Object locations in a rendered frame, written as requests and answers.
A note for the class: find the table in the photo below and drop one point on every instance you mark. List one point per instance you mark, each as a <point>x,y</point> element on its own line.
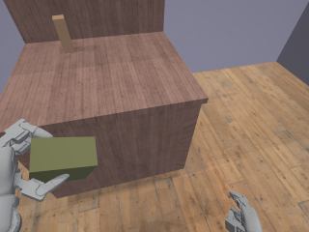
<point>125,85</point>

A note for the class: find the sponge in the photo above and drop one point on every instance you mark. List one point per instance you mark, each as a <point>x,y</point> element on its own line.
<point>51,157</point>

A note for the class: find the left robot hand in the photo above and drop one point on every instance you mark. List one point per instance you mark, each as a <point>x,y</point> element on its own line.
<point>17,141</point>

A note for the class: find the left robot forearm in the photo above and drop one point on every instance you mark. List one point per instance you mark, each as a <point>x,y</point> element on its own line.
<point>10,218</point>

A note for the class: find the right robot hand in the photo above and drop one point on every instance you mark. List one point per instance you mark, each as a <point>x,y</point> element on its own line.
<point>246,220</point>

